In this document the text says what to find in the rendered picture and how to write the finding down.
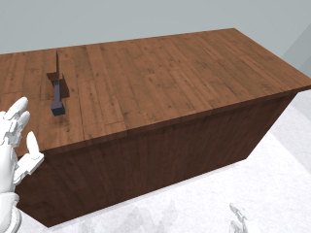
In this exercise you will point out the robot left forearm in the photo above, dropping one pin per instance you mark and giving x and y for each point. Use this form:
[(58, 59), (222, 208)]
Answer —
[(10, 215)]

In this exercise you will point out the robot left hand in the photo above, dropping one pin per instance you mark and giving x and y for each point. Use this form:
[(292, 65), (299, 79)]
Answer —
[(11, 124)]

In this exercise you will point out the counter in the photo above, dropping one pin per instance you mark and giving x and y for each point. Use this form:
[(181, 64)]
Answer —
[(140, 115)]

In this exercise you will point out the robot right hand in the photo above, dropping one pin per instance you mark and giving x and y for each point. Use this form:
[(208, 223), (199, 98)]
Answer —
[(248, 225)]

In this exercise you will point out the tap lever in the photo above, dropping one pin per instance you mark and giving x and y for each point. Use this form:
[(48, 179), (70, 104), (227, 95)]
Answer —
[(57, 107)]

